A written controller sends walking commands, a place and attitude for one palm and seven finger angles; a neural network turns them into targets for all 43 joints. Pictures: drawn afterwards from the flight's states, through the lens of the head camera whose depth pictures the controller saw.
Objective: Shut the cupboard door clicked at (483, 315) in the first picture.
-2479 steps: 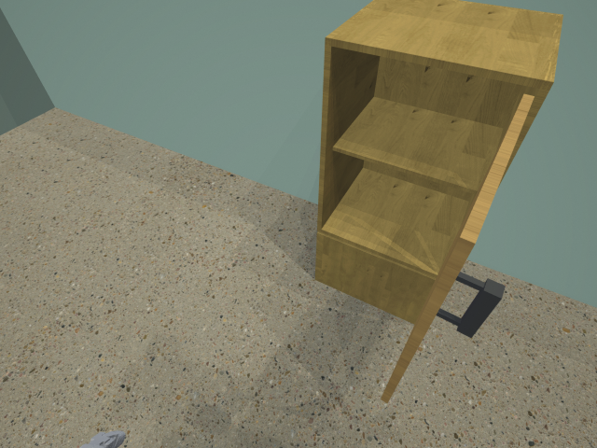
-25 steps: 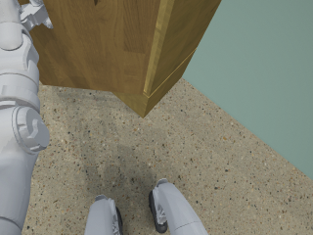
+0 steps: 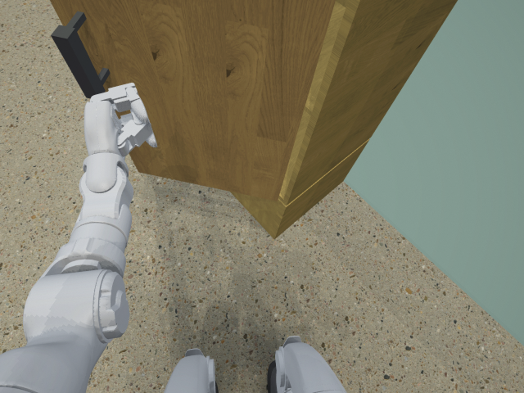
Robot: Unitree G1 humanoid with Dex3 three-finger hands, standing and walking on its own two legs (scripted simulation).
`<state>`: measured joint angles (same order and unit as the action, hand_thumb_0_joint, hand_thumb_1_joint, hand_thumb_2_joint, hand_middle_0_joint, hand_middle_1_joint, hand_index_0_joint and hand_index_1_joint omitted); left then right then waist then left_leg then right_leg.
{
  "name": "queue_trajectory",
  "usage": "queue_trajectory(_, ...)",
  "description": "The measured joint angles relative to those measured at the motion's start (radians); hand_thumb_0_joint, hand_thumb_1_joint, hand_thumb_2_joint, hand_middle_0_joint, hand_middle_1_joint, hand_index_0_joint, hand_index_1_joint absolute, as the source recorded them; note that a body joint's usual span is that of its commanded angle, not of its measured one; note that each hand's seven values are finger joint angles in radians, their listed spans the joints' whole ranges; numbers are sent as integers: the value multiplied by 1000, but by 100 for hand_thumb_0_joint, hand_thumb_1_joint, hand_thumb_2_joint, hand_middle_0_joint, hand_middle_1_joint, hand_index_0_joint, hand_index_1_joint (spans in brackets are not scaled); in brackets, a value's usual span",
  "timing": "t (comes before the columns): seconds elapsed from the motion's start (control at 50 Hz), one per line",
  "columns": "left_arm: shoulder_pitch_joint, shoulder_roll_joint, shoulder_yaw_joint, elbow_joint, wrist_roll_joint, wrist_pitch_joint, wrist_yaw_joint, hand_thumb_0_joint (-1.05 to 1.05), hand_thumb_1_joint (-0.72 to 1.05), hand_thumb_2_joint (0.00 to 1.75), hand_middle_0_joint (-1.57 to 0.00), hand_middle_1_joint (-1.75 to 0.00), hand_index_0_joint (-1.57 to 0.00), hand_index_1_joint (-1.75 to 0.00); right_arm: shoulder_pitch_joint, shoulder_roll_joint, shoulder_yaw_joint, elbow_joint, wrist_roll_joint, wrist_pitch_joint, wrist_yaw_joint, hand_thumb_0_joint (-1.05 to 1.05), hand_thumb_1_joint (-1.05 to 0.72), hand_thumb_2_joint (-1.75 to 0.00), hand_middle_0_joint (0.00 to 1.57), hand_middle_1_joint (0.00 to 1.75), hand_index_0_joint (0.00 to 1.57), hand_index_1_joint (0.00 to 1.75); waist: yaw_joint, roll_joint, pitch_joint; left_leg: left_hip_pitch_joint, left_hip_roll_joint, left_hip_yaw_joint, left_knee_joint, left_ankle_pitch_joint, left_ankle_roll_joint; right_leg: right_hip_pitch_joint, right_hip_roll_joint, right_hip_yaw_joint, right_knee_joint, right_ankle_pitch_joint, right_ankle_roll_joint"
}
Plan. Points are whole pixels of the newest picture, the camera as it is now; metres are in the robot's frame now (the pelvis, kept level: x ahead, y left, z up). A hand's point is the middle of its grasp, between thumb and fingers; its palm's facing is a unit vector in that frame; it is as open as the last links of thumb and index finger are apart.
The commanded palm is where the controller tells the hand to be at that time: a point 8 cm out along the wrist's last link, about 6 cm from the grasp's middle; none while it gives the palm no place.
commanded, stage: pull the fist back off the door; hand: left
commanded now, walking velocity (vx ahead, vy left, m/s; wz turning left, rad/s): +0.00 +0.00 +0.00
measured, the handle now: (87, 57) +0.64 +0.24 +0.06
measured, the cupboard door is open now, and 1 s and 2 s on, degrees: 37 37 37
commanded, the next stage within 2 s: draw the hand back to the body in 0.02 s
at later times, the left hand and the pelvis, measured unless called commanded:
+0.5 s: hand (91, 149) +0.41 +0.18 +0.12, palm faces +0.14 -0.99 -0.03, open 3.1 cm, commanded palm +0.37 +0.22 +0.13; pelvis +0.00 +0.00 +0.04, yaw -1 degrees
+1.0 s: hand out of the picture +0.28 +0.24 +0.20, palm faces +0.32 -0.91 -0.27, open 3.7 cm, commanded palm +0.23 +0.28 +0.21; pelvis +0.01 +0.01 +0.08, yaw +1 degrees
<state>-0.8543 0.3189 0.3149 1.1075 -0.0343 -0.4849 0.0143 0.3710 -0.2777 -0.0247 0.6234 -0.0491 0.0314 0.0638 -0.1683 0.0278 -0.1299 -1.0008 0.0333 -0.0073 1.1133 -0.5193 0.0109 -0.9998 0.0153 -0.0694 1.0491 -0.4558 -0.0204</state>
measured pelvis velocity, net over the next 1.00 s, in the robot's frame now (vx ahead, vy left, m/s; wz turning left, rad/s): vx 0.01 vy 0.01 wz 0.02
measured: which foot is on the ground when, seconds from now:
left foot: down 0.00-1.00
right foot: down 0.00-1.00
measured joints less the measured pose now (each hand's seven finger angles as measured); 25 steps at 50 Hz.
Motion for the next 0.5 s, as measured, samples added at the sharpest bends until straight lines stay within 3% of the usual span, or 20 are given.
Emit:
queue_trajectory(0.16,-72,2,-47,71,-1,12,11,2,90,90,-130,-150,-130,-150,-51,16,15,3,5,1,-12,0,-91,-89,19,29,20,30,0,10,-4,0,-11,-6,9,7,1,3,-11,-6,13,0,1)
queue_trajectory(0.22,-75,-5,-24,66,-4,23,6,2,90,90,-130,-150,-130,-150,-46,26,23,-1,7,10,-11,0,-91,-89,20,29,20,30,0,12,-5,5,-10,4,4,11,2,2,-10,4,13,5,1)
queue_trajectory(0.34,141,-36,22,-128,-33,50,-19,2,90,90,-130,-150,-130,-150,19,39,27,-34,30,37,-15,0,-91,-89,20,29,20,30,31,28,-11,116,1,47,-78,28,6,87,4,47,-50,29,5)
queue_trajectory(0.5,397,-45,-33,-382,-120,110,-65,2,90,90,-130,-150,-130,-150,50,39,33,-28,75,23,-51,1,-90,-89,20,30,20,30,87,17,15,320,-1,36,-217,78,3,300,5,36,-195,75,3)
